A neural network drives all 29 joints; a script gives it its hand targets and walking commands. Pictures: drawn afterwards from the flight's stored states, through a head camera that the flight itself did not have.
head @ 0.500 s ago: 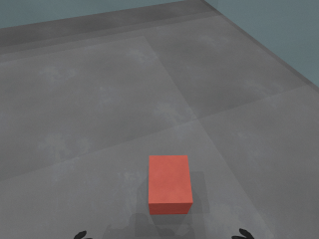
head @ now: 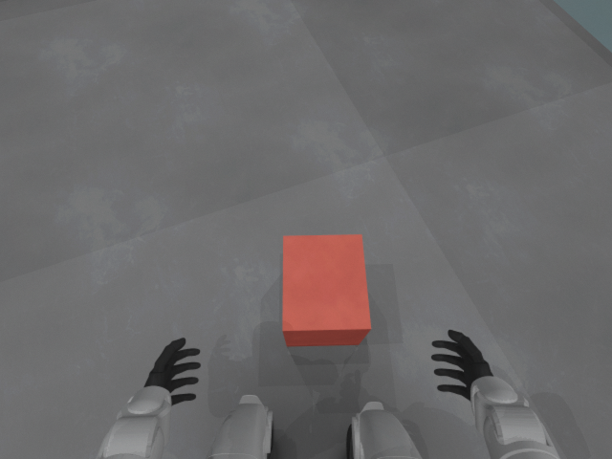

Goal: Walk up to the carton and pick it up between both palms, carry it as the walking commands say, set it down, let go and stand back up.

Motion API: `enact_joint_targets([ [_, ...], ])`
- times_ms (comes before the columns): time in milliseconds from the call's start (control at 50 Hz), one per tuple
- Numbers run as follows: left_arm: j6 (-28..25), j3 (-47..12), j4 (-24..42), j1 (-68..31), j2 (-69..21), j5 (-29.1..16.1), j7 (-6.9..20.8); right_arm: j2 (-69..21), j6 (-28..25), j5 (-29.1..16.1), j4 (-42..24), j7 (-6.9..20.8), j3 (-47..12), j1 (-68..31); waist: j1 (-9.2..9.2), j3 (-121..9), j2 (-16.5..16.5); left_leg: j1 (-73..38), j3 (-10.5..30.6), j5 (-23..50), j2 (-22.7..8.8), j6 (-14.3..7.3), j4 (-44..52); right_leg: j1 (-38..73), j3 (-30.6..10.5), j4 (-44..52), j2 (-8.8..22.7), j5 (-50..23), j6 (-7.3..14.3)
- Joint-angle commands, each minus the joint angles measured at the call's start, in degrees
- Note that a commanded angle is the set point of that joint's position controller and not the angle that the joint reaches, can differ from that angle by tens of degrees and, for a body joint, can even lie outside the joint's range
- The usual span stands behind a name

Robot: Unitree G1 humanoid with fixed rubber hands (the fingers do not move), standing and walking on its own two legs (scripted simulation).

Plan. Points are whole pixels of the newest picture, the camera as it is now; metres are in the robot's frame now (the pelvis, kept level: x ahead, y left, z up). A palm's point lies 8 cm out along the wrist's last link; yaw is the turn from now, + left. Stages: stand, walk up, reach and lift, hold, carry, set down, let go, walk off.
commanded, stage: reach and lift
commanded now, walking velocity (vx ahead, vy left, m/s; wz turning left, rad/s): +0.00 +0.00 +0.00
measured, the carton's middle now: (322, 293) +0.49 -0.03 -0.60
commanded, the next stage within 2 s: none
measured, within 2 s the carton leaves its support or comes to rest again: neither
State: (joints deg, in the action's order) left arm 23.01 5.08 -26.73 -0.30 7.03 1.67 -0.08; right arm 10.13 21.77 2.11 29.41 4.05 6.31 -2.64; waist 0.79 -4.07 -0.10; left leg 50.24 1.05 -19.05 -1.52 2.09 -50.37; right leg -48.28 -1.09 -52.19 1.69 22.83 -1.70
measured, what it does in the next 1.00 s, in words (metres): lowers itself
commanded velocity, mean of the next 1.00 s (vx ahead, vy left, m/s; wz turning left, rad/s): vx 0.00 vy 0.00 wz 0.00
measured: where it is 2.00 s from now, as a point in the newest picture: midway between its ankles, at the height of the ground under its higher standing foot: outside the picture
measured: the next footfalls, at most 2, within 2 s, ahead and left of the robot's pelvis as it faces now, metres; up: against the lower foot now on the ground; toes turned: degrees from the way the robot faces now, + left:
none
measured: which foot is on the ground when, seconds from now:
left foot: down 0.00-1.00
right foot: down 0.00-1.00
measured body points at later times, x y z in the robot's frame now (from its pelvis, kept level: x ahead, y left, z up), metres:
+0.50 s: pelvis -0.05 +0.00 -0.04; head +0.16 -0.01 +0.36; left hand +0.34 +0.19 -0.14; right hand +0.36 -0.22 -0.14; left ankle +0.04 +0.14 -0.68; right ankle +0.01 -0.14 -0.68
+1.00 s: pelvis -0.03 +0.00 -0.06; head +0.28 -0.01 +0.27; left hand +0.46 +0.18 -0.18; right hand +0.49 -0.22 -0.17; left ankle +0.04 +0.14 -0.68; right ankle +0.01 -0.14 -0.68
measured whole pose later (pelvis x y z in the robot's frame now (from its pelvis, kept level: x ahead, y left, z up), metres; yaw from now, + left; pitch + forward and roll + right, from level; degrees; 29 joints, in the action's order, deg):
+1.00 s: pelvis -0.03 +0.00 -0.06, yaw -1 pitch +46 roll +1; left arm 7.2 19.8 -43.4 -56.5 6.7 2.9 -6.0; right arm 18.8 6.0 2.6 55.4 4.0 16.8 -64.6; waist 1.8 -4.0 -0.5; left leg 87.8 2.2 -15.5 -0.8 2.8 -57.3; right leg -87.1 -3.8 -60.1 -0.6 19.1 -2.0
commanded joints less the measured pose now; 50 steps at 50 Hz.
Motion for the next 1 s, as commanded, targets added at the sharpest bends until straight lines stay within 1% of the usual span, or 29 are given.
enact_joint_targets([
  [0, -0.39, 1.77, 5.76, -4.08, 3.85, -0.18, -0.33, 6.30, -0.29, -0.19, -4.98, -0.03, 1.89, -4.95, -0.28, -19.47, -1.27, -13.74, -4.09, 11.68, 4.39, 0.50, 2.92, 6.02, 3.25, 5.00, -4.68, -11.50, 0.42],
  [40, 0.03, 2.51, 6.21, -9.15, 4.15, -0.50, -0.46, 6.54, 0.34, -0.66, -4.96, 0.09, 1.99, -10.59, 0.28, -17.33, -1.42, -11.37, -4.85, 4.34, 4.16, 0.56, 2.63, 4.50, 3.14, 5.22, -4.30, -3.96, 0.70],
  [100, 1.04, 3.32, 5.73, -16.63, 4.60, -1.14, -0.80, 6.77, 1.56, -1.43, -3.78, -0.14, 2.21, -19.18, 0.76, -16.34, -1.56, -9.22, -5.43, -2.20, 3.98, 0.39, 1.72, 3.51, 3.18, 4.96, -3.86, 2.42, 0.99],
  [180, 2.36, 4.12, 2.75, -25.09, 5.12, -2.00, -1.89, 7.37, 2.70, -1.50, 0.40, -0.65, 2.64, -28.57, 0.85, -17.60, -1.22, -7.54, -5.10, -5.60, 3.76, 0.33, 0.66, 2.24, 3.26, 3.84, -3.72, 5.22, 1.14],
  [280, 1.81, 5.17, -2.98, -34.80, 5.13, -2.51, -3.47, 8.74, 1.83, -0.67, 7.15, -1.26, 4.45, -38.95, 0.18, -21.14, -1.05, -4.85, -4.72, -5.63, 4.12, 0.48, -0.66, -0.11, 3.11, 2.57, -4.28, 4.97, 1.25],
  [360, -0.59, 6.73, -6.41, -41.40, 5.15, -2.63, -4.73, 9.59, -0.54, -0.29, 11.10, -1.61, 5.45, -46.55, 0.16, -25.86, -1.69, -2.23, -4.80, -2.97, 4.68, 0.75, -1.76, -1.79, 2.88, 1.21, -4.71, 2.41, 0.91],
  [440, -3.89, 8.14, -8.32, -45.93, 4.76, -2.44, -5.91, 10.67, -3.66, -0.34, 14.05, -1.75, 6.09, -52.18, 0.39, -31.79, -2.02, -0.73, -5.10, 1.25, 5.23, 1.34, -2.83, -3.21, 2.71, -0.37, -5.18, -1.88, 0.59],
  [520, -7.54, 9.50, -8.43, -49.22, 4.53, -1.77, -6.75, 11.90, -7.20, -0.48, 15.58, -1.54, 6.69, -55.96, 0.70, -38.00, -2.07, -0.35, -5.25, 6.98, 5.61, 2.00, -4.09, -4.35, 2.70, -2.03, -5.66, -7.86, 0.33],
  [620, -12.33, 10.62, -8.68, -53.50, 5.00, -1.49, -6.89, 13.43, -11.71, -1.25, 16.84, -1.47, 7.54, -60.38, 0.92, -45.56, -2.47, 0.24, -5.10, 15.98, 5.95, 2.13, -6.06, -4.98, 2.59, -3.88, -6.14, -17.25, -0.13],
  [680, -14.30, 10.53, -9.57, -56.53, 4.60, -1.97, -6.93, 14.28, -13.85, -1.78, 18.25, -1.30, 7.84, -63.60, 0.86, -48.54, -2.26, -0.08, -4.75, 20.41, 5.94, 1.96, -6.82, -6.55, 2.63, -4.54, -6.35, -21.43, -0.33],
  [740, -15.45, 10.78, -10.54, -59.11, 4.21, -1.89, -6.94, 14.82, -15.21, -1.95, 19.56, -0.96, 8.12, -66.24, 1.05, -50.63, -2.20, -0.25, -4.46, 23.79, 5.89, 1.77, -7.09, -8.20, 2.73, -4.77, -6.44, -24.43, -0.57],
  [840, -16.47, 12.76, -11.29, -63.17, 4.30, -0.40, -6.73, 15.82, -16.46, -0.95, 20.54, -0.42, 9.54, -71.01, 1.27, -53.72, -2.69, 0.29, -4.39, 27.74, 5.97, 1.65, -7.24, -9.99, 2.89, -4.75, -6.47, -28.45, -0.93],
  [920, -16.84, 14.73, -11.67, -64.86, 4.11, 1.13, -6.15, 15.98, -16.82, 0.30, 21.12, -0.25, 11.00, -73.19, 0.91, -55.75, -3.19, 2.40, -4.66, 29.40, 6.04, 1.73, -7.73, -10.82, 3.05, -4.98, -6.38, -31.00, -1.22],
  [980, -16.99, 15.98, -10.37, -65.01, 3.68, 2.22, -5.62, 15.35, -16.81, 1.29, 20.24, 0.13, 12.13, -73.02, 0.68, -58.95, -3.16, 2.37, -4.67, 32.44, 6.15, 1.68, -8.27, -10.96, 3.34, -5.22, -6.37, -33.95, -1.40],
])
